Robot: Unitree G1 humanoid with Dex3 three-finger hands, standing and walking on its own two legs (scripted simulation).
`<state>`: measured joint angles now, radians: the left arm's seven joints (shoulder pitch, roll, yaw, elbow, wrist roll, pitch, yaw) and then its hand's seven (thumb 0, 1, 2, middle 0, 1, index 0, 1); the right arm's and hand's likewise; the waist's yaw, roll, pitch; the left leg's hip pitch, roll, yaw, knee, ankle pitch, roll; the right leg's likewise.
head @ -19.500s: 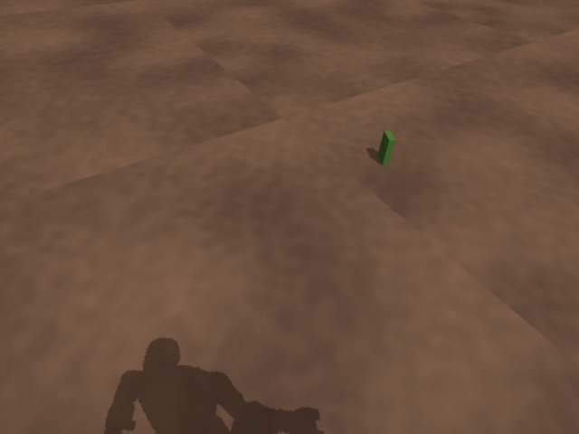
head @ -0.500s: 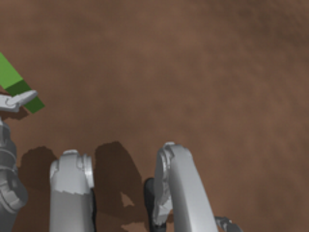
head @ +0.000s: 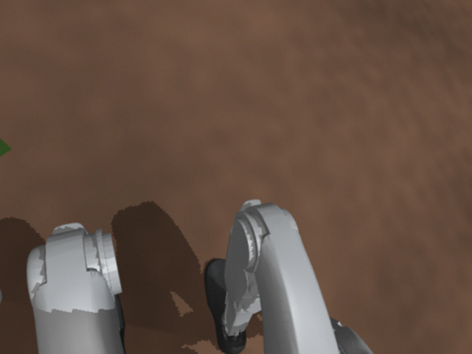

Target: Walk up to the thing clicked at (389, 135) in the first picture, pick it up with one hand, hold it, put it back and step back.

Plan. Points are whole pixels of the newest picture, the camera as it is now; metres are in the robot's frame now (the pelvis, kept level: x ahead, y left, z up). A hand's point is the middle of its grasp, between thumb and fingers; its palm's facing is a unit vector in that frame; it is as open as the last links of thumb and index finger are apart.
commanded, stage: lower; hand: left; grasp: from the side
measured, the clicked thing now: out of the picture +0.49 +0.34 -0.11
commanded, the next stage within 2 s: loosen in 1.44 s
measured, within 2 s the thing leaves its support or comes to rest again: neither
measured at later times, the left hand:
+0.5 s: hand out of the picture +0.48 +0.35 -0.15, palm faces +0.52 -0.85 -0.04, open 12.7 cm
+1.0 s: hand out of the picture +0.49 +0.35 -0.18, palm faces +0.51 -0.86 -0.04, open 12.7 cm
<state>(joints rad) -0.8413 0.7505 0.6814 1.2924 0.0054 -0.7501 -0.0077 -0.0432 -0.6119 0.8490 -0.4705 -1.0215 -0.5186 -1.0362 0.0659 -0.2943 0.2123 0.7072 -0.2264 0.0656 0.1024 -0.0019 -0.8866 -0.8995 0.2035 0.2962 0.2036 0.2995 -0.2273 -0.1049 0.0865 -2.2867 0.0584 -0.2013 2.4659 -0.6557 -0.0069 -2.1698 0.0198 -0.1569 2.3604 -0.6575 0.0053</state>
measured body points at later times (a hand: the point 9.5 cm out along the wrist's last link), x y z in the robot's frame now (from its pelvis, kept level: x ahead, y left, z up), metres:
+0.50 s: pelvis +0.00 +0.01 -0.02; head +0.26 +0.14 +0.32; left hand +0.45 +0.39 -0.15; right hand +0.09 -0.27 -0.08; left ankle +0.09 +0.13 -0.28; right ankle +0.11 -0.11 -0.28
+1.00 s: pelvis -0.01 +0.01 -0.03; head +0.26 +0.16 +0.30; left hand +0.45 +0.39 -0.18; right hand +0.10 -0.26 -0.07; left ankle +0.09 +0.13 -0.28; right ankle +0.11 -0.11 -0.28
